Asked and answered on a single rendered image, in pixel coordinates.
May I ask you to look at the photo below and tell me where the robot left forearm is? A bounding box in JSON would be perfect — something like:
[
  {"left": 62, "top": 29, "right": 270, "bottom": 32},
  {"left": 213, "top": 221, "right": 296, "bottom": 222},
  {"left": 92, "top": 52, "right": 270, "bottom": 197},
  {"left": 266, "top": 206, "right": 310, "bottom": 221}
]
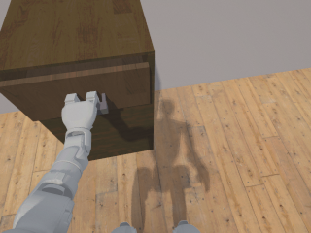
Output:
[{"left": 12, "top": 127, "right": 91, "bottom": 229}]

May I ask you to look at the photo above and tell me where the robot right shin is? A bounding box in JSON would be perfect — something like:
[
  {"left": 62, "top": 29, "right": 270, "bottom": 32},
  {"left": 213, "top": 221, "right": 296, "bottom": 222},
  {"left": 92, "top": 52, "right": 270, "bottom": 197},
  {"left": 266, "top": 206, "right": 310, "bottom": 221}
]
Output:
[{"left": 177, "top": 220, "right": 188, "bottom": 227}]

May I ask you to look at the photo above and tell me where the robot shin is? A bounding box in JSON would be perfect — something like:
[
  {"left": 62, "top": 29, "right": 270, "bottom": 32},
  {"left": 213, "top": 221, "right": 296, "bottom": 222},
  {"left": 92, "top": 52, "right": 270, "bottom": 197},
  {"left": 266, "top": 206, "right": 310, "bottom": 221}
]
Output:
[
  {"left": 177, "top": 220, "right": 188, "bottom": 227},
  {"left": 120, "top": 222, "right": 131, "bottom": 227}
]

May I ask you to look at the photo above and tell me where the robot left upper arm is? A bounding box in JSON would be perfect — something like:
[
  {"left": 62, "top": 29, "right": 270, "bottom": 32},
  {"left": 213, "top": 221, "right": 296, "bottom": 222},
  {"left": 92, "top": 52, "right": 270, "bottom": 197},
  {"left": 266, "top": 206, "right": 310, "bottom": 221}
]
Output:
[{"left": 2, "top": 190, "right": 75, "bottom": 233}]

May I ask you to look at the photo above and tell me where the left robot hand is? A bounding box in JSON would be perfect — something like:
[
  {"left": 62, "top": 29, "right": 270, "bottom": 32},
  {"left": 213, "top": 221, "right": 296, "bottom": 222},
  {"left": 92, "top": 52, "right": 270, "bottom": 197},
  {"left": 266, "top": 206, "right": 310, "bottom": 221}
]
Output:
[{"left": 61, "top": 91, "right": 100, "bottom": 131}]

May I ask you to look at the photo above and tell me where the cabinet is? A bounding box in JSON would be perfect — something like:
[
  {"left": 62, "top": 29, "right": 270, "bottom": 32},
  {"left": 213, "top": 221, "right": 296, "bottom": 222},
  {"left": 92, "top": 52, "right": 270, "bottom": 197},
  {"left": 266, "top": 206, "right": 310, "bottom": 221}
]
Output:
[{"left": 0, "top": 0, "right": 155, "bottom": 161}]

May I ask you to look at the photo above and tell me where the handle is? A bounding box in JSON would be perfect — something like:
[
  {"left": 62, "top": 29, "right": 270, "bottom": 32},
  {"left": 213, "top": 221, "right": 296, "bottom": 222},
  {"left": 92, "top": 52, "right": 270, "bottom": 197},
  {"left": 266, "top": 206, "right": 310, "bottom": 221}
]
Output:
[{"left": 96, "top": 93, "right": 109, "bottom": 115}]

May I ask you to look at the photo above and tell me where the robot left shin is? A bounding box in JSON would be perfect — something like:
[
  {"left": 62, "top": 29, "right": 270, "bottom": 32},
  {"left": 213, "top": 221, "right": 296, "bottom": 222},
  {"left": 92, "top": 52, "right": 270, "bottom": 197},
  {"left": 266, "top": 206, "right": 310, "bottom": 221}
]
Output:
[{"left": 120, "top": 222, "right": 131, "bottom": 227}]

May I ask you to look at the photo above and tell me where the drawer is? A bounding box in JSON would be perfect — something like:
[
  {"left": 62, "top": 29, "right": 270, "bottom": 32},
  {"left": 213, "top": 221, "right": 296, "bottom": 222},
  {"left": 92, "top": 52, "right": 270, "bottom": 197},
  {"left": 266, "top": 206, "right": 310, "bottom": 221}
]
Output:
[{"left": 0, "top": 55, "right": 151, "bottom": 122}]

